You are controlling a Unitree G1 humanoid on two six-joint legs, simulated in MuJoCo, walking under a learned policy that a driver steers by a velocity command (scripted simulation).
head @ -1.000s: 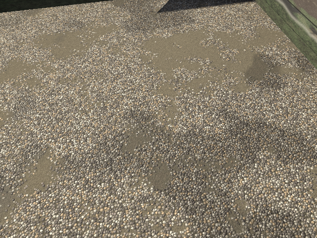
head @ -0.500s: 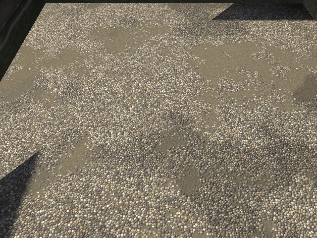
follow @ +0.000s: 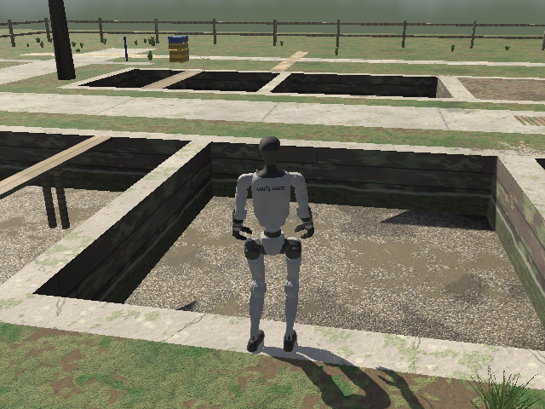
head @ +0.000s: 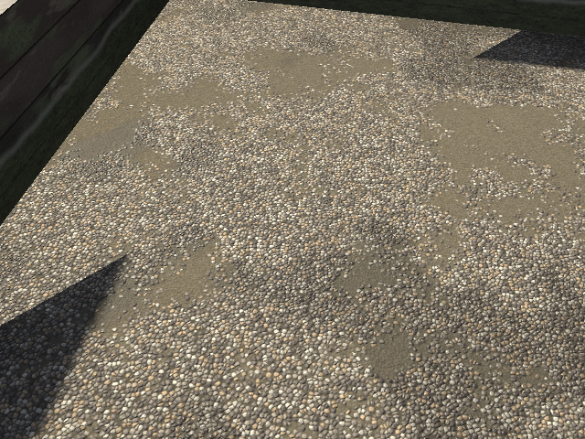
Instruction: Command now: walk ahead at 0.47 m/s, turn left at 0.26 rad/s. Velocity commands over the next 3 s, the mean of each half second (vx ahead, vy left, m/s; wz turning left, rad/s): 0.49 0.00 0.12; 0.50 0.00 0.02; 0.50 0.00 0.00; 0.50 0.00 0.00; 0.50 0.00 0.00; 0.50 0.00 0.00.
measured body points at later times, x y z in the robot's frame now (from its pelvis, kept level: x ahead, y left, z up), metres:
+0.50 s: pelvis +0.00 +0.01 +0.00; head -0.01 +0.01 +0.45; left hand +0.19 +0.21 -0.08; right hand +0.18 -0.21 -0.08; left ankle -0.03 +0.11 -0.72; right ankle -0.03 -0.10 -0.72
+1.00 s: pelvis -0.01 +0.00 +0.00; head -0.02 +0.00 +0.45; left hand +0.16 +0.21 -0.09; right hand +0.19 -0.20 -0.08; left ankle -0.03 +0.11 -0.72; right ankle -0.03 -0.10 -0.72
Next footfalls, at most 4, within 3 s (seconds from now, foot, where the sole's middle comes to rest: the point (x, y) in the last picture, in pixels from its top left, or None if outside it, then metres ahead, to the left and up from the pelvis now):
none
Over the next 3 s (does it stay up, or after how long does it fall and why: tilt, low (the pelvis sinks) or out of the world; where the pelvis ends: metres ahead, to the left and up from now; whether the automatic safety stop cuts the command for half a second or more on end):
stays up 0.00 0.00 0.00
